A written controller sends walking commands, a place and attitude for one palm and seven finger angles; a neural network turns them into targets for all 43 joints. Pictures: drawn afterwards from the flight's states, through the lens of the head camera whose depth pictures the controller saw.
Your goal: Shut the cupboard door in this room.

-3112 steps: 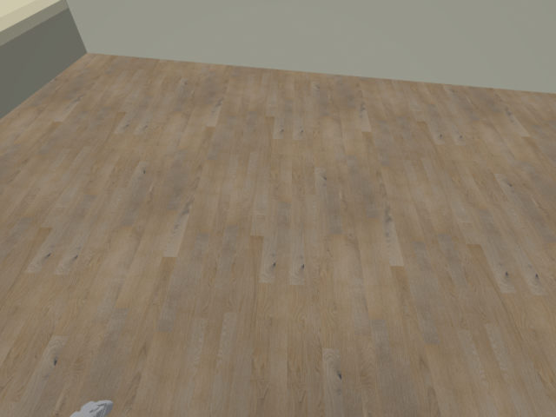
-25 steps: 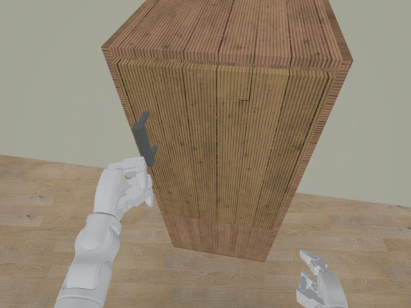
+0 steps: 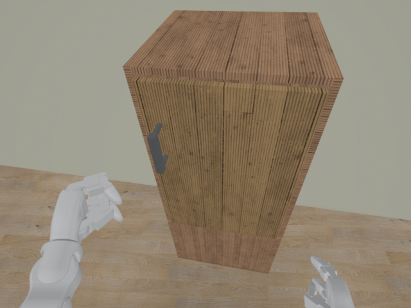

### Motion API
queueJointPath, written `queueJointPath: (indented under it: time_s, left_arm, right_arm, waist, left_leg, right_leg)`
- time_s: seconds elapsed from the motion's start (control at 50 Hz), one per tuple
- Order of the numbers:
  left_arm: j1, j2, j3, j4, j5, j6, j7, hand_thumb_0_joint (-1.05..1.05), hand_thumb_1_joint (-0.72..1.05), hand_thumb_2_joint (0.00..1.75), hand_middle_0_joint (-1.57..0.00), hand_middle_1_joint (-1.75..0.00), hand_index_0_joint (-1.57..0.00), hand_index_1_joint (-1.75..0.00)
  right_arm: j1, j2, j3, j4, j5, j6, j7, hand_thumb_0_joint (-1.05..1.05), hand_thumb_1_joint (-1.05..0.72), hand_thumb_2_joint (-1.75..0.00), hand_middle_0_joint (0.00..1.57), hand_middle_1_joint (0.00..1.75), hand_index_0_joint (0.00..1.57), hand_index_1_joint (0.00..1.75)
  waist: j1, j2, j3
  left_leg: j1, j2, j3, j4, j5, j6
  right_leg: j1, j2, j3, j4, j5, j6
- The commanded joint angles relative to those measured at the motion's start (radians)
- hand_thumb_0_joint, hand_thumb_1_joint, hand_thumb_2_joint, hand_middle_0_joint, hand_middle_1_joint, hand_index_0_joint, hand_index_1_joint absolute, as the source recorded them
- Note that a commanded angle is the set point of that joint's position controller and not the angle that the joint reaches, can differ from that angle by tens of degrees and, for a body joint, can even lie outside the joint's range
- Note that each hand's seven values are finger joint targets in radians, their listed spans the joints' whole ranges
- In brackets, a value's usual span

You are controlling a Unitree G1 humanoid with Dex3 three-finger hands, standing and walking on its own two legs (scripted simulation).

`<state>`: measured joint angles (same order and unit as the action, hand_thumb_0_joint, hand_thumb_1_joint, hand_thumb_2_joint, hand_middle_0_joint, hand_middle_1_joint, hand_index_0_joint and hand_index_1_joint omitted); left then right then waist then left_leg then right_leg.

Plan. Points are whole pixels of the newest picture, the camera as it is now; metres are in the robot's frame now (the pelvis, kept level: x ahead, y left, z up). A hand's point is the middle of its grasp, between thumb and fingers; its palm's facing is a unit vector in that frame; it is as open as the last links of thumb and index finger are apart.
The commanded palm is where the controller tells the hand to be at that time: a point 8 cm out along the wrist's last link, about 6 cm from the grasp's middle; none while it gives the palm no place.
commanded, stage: draw the hand back to the body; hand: left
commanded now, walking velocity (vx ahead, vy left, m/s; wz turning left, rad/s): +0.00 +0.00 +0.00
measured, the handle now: (159, 148) +0.47 +0.16 +0.05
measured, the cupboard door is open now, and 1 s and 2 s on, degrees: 0 0 0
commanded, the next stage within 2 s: step back with the hand held close in 0.90 s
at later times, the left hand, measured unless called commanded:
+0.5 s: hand (33, 215) +0.21 +0.27 +0.16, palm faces +0.44 -0.81 -0.39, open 5.9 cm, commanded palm +0.15 +0.31 +0.19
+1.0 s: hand (36, 213) +0.21 +0.27 +0.17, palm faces +0.45 -0.80 -0.39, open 7.4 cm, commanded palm +0.16 +0.30 +0.19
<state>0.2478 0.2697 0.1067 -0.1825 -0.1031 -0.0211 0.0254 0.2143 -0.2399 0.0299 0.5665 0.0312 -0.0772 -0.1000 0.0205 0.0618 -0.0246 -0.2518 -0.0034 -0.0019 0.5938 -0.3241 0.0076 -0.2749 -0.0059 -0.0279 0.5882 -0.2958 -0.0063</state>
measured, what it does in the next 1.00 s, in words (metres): stands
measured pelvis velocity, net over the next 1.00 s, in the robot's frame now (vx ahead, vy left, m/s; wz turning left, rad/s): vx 0.02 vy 0.00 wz -0.01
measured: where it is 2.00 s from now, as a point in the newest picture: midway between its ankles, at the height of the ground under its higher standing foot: outside the picture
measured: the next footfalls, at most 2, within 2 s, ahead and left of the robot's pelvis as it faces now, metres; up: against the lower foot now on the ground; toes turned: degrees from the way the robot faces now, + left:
none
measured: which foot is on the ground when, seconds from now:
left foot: down 0.00-1.00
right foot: down 0.00-1.00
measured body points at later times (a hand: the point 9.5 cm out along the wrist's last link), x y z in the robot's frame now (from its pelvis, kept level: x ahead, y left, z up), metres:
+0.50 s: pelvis +0.01 +0.01 +0.01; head -0.01 -0.01 +0.46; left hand +0.18 +0.31 +0.19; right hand +0.20 -0.20 -0.07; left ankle +0.00 +0.12 -0.73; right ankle +0.01 -0.11 -0.73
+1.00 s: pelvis +0.02 +0.00 +0.01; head -0.01 -0.03 +0.46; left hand +0.18 +0.31 +0.19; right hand +0.20 -0.22 -0.08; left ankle +0.00 +0.12 -0.73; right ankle +0.01 -0.11 -0.73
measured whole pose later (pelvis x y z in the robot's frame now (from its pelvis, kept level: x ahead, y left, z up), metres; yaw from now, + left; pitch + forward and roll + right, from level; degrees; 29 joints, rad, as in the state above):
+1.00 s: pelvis +0.02 +0.00 +0.01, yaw +0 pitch -4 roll +0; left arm 0.45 0.33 0.34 -0.36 -0.08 -0.05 0.10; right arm 0.20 -0.22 0.02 0.63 0.02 -0.09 -0.08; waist 0.06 0.08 0.00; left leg -0.09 0.00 0.01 0.43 -0.27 0.01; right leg -0.11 0.00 -0.02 0.42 -0.24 0.00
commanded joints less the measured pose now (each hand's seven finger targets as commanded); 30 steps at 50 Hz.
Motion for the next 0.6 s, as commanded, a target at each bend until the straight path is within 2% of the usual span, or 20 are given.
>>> queueJointPath:
  time_s: [0.0,0.04,0.06,0.08,0.14,0.16,0.22,0.24,0.26,0.32,0.34,0.36,0.38,0.44,0.46,0.5,0.52,0.54,0.56,0.58]
  left_arm:
    - [-0.128,0.164,0.117,-0.273,0.027,-0.065,0.069,0.00,0.90,0.90,-0.89,-1.05,-0.89,-1.05]
    - [-0.106,0.192,0.149,-0.293,0.034,-0.068,0.080,0.00,0.90,0.90,-0.83,-0.99,-0.83,-0.99]
    - [-0.090,0.173,0.139,-0.310,0.035,-0.070,0.082,0.00,0.90,0.90,-0.81,-0.96,-0.81,-0.96]
    - [-0.076,0.171,0.142,-0.303,0.037,-0.068,0.083,0.00,0.90,0.90,-0.78,-0.93,-0.78,-0.93]
    - [-0.056,0.192,0.172,-0.325,0.043,-0.068,0.087,0.00,0.90,0.90,-0.69,-0.84,-0.69,-0.84]
    - [-0.043,0.174,0.164,-0.332,0.042,-0.068,0.087,0.00,0.90,0.90,-0.67,-0.81,-0.67,-0.81]
    - [-0.002,0.191,0.201,-0.341,0.042,-0.070,0.088,0.00,0.90,0.90,-0.58,-0.72,-0.58,-0.72]
    - [0.022,0.213,0.231,-0.340,0.043,-0.069,0.089,0.00,0.90,0.90,-0.56,-0.69,-0.56,-0.69]
    - [0.025,0.197,0.221,-0.364,0.041,-0.072,0.088,0.00,0.90,0.90,-0.53,-0.66,-0.53,-0.66]
    - [0.044,0.225,0.266,-0.380,0.041,-0.075,0.092,0.00,0.90,0.90,-0.45,-0.57,-0.45,-0.57]
    - [0.065,0.242,0.288,-0.383,0.042,-0.076,0.094,0.00,0.90,0.90,-0.42,-0.54,-0.42,-0.54]
    - [0.065,0.230,0.285,-0.389,0.039,-0.075,0.094,0.00,0.90,0.90,-0.39,-0.51,-0.39,-0.51]
    - [0.059,0.240,0.298,-0.395,0.038,-0.077,0.095,0.00,0.90,0.90,-0.36,-0.48,-0.36,-0.48]
    - [0.083,0.277,0.350,-0.414,0.039,-0.082,0.100,0.00,0.90,0.90,-0.28,-0.39,-0.28,-0.39]
    - [0.091,0.259,0.343,-0.412,0.035,-0.080,0.099,0.00,0.90,0.90,-0.25,-0.36,-0.25,-0.36]
    - [0.104,0.280,0.374,-0.428,0.034,-0.086,0.102,0.00,0.90,0.90,-0.20,-0.30,-0.20,-0.30]
    - [0.106,0.248,0.344,-0.407,0.035,-0.083,0.098,0.00,0.90,0.90,-0.20,-0.30,-0.20,-0.30]
    - [0.111,0.242,0.336,-0.397,0.037,-0.082,0.097,0.00,0.90,0.90,-0.20,-0.30,-0.20,-0.30]
    - [0.101,0.224,0.315,-0.385,0.035,-0.079,0.095,0.00,0.90,0.90,-0.20,-0.30,-0.20,-0.30]
    - [0.092,0.232,0.320,-0.393,0.036,-0.080,0.097,0.00,0.90,0.90,-0.20,-0.30,-0.20,-0.30]
  right_arm:
    - [-0.146,-0.080,-0.022,-0.148,-0.011,-0.049,-0.010,0.00,-0.90,-0.90,0.20,0.30,0.20,0.30]
    - [-0.152,-0.087,-0.024,-0.137,-0.014,-0.055,-0.009,0.00,-0.90,-0.90,0.20,0.30,0.20,0.30]
    - [-0.149,-0.080,-0.021,-0.137,-0.015,-0.057,-0.007,0.00,-0.90,-0.90,0.20,0.30,0.20,0.30]
    - [-0.152,-0.081,-0.019,-0.134,-0.016,-0.057,-0.004,0.00,-0.90,-0.90,0.20,0.30,0.20,0.30]
    - [-0.153,-0.089,-0.025,-0.123,-0.019,-0.063,0.002,0.00,-0.90,-0.90,0.20,0.30,0.20,0.30]
    - [-0.150,-0.082,-0.025,-0.124,-0.019,-0.063,0.004,0.00,-0.90,-0.90,0.20,0.30,0.20,0.30]
    - [-0.150,-0.085,-0.029,-0.117,-0.021,-0.062,0.011,0.00,-0.90,-0.90,0.20,0.30,0.20,0.30]
    - [-0.152,-0.090,-0.033,-0.113,-0.022,-0.066,0.012,0.00,-0.90,-0.90,0.20,0.30,0.20,0.30]
    - [-0.151,-0.084,-0.031,-0.116,-0.022,-0.064,0.015,0.00,-0.90,-0.90,0.20,0.30,0.20,0.30]
    - [-0.152,-0.084,-0.035,-0.113,-0.022,-0.065,0.019,0.00,-0.90,-0.90,0.20,0.30,0.20,0.30]
    - [-0.154,-0.088,-0.039,-0.108,-0.022,-0.068,0.018,0.00,-0.90,-0.90,0.20,0.30,0.20,0.30]
    - [-0.149,-0.083,-0.035,-0.111,-0.021,-0.066,0.019,0.00,-0.90,-0.90,0.20,0.30,0.20,0.30]
    - [-0.152,-0.085,-0.036,-0.111,-0.020,-0.066,0.020,0.00,-0.90,-0.90,0.20,0.30,0.20,0.30]
    - [-0.152,-0.089,-0.043,-0.105,-0.021,-0.074,0.017,0.00,-0.90,-0.90,0.20,0.30,0.20,0.30]
    - [-0.150,-0.082,-0.042,-0.107,-0.018,-0.072,0.017,0.00,-0.90,-0.90,0.20,0.30,0.20,0.30]
    - [-0.147,-0.084,-0.044,-0.106,-0.018,-0.074,0.020,0.00,-0.90,-0.90,0.20,0.30,0.20,0.30]
    - [-0.146,-0.084,-0.043,-0.103,-0.018,-0.074,0.022,0.00,-0.90,-0.90,0.20,0.30,0.20,0.30]
    - [-0.146,-0.091,-0.047,-0.099,-0.017,-0.078,0.022,0.00,-0.90,-0.90,0.20,0.30,0.20,0.30]
    - [-0.145,-0.089,-0.046,-0.098,-0.016,-0.073,0.023,0.00,-0.90,-0.90,0.20,0.30,0.20,0.30]
    - [-0.142,-0.093,-0.047,-0.101,-0.018,-0.073,0.024,0.00,-0.90,-0.90,0.20,0.30,0.20,0.30]
  waist:
    - [0.016,-0.021,-0.086]
    - [0.022,-0.013,-0.084]
    - [0.022,-0.004,-0.090]
    - [0.024,-0.004,-0.063]
    - [0.026,-0.012,-0.049]
    - [0.024,-0.008,-0.052]
    - [0.030,-0.031,-0.043]
    - [0.036,-0.040,-0.043]
    - [0.035,0.001,-0.057]
    - [0.040,-0.017,-0.042]
    - [0.044,-0.005,-0.045]
    - [0.041,0.006,-0.042]
    - [0.042,-0.014,-0.033]
    - [0.050,0.006,-0.042]
    - [0.046,0.014,-0.036]
    - [0.051,0.018,-0.039]
    - [0.045,0.012,-0.019]
    - [0.043,-0.005,-0.009]
    - [0.037,0.013,0.005]
    - [0.038,0.002,0.002]
  left_leg:
    - [0.051,0.010,0.002,-0.171,0.100,0.026]
    - [0.069,0.013,-0.001,-0.192,0.121,0.025]
    - [0.079,0.014,-0.003,-0.203,0.144,0.023]
    - [0.076,0.015,-0.003,-0.211,0.149,0.021]
    - [0.092,0.018,-0.005,-0.228,0.176,0.020]
    - [0.098,0.020,-0.005,-0.232,0.182,0.018]
    - [0.103,0.020,-0.003,-0.238,0.208,0.017]
    - [0.102,0.021,-0.001,-0.236,0.225,0.018]
    - [0.108,0.019,0.001,-0.237,0.234,0.016]
    - [0.101,0.021,-0.002,-0.242,0.240,0.012]
    - [0.110,0.023,0.001,-0.238,0.258,0.014]
    - [0.104,0.022,-0.002,-0.242,0.265,0.011]
    - [0.101,0.022,-0.004,-0.241,0.264,0.010]
    - [0.109,0.023,-0.003,-0.239,0.277,0.010]
    - [0.112,0.023,0.002,-0.239,0.282,0.010]
    - [0.107,0.024,-0.001,-0.238,0.293,0.006]
    - [0.106,0.024,0.000,-0.240,0.282,0.005]
    - [0.109,0.025,0.001,-0.238,0.289,0.009]
    - [0.109,0.025,0.001,-0.243,0.275,0.009]
    - [0.107,0.023,0.000,-0.243,0.271,0.009]
  right_leg:
    - [0.099,-0.015,0.016,-0.170,0.054,-0.007]
    - [0.117,-0.009,0.013,-0.186,0.081,-0.007]
    - [0.140,-0.011,0.007,-0.179,0.102,-0.010]
    - [0.134,-0.009,0.004,-0.185,0.107,-0.009]
    - [0.144,-0.002,0.002,-0.202,0.132,-0.008]
    - [0.156,-0.006,0.000,-0.196,0.135,-0.009]
    - [0.165,-0.003,-0.002,-0.202,0.160,-0.008]
    - [0.171,0.000,-0.001,-0.208,0.174,-0.008]
    - [0.188,-0.007,0.001,-0.200,0.182,-0.010]
    - [0.188,-0.003,-0.004,-0.201,0.187,-0.009]
    - [0.187,0.000,0.000,-0.210,0.202,-0.009]
    - [0.198,-0.004,-0.003,-0.200,0.205,-0.011]
    - [0.193,-0.002,-0.004,-0.202,0.204,-0.010]
    - [0.195,0.001,-0.002,-0.206,0.214,-0.011]
    - [0.196,-0.003,-0.003,-0.200,0.218,-0.010]
    - [0.201,-0.001,-0.005,-0.197,0.225,-0.011]
    - [0.184,-0.001,-0.006,-0.201,0.213,-0.010]
    - [0.175,0.001,-0.005,-0.211,0.219,-0.009]
    - [0.169,-0.003,-0.004,-0.209,0.202,-0.008]
    - [0.170,-0.003,-0.006,-0.209,0.201,-0.008]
